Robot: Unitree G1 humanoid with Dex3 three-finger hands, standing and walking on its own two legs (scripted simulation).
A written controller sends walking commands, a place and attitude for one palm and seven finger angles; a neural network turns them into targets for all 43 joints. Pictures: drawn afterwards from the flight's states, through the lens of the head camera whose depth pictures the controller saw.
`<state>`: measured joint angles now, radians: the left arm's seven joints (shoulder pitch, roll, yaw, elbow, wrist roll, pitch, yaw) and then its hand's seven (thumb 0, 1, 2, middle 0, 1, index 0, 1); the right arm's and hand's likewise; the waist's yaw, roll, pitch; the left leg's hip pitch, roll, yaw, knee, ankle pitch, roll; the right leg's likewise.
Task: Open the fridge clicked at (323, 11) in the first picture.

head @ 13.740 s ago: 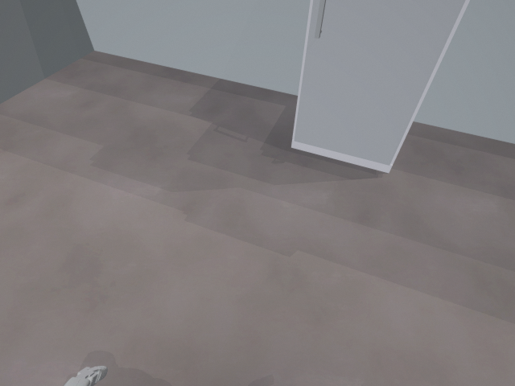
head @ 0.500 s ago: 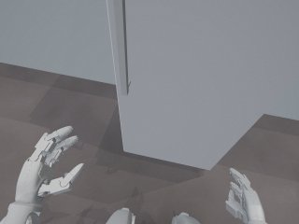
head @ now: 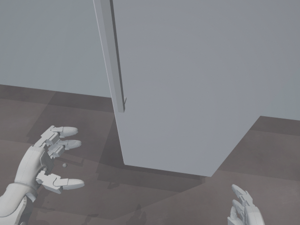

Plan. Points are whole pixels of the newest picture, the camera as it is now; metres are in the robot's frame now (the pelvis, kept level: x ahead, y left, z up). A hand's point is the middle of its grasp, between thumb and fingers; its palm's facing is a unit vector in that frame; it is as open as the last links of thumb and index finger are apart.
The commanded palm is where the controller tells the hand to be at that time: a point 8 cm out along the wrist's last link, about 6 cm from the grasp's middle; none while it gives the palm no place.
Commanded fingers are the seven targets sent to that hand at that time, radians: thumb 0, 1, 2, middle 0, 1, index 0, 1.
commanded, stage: raise the hand to about handle height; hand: left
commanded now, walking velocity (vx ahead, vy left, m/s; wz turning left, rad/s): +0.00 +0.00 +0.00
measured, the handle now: (116, 49) +0.51 +0.14 +0.20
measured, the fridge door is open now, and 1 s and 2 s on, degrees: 0 0 0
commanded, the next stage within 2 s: move the hooked fingers beside the handle in 1.02 s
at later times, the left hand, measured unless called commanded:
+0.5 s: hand (38, 126) +0.27 +0.26 +0.16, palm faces +0.04 -1.00 -0.09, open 13.9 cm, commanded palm +0.24 +0.30 +0.16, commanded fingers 0.00 -0.50 0.30 -0.30 -1.20 -0.30 -1.20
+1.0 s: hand (48, 130) +0.27 +0.24 +0.15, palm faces +0.01 -1.00 -0.07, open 14.0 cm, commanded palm +0.24 +0.29 +0.16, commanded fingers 0.00 -0.50 0.30 -0.30 -1.20 -0.30 -1.20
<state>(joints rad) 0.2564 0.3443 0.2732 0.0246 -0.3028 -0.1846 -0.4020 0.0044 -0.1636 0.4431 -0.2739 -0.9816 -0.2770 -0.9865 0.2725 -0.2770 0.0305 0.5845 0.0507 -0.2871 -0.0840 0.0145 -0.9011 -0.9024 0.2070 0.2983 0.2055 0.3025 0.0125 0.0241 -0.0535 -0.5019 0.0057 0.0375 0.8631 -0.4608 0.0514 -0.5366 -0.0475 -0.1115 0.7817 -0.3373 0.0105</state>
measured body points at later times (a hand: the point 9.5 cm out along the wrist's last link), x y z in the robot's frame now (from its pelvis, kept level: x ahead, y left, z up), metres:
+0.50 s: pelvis +0.01 -0.02 +0.02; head +0.01 -0.03 +0.47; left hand +0.27 +0.31 +0.17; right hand +0.18 -0.25 -0.05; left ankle -0.01 +0.08 -0.70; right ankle +0.03 -0.13 -0.70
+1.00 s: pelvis +0.00 -0.03 +0.03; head +0.00 -0.04 +0.48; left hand +0.26 +0.30 +0.16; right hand +0.17 -0.27 -0.04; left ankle -0.01 +0.08 -0.70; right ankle +0.04 -0.13 -0.70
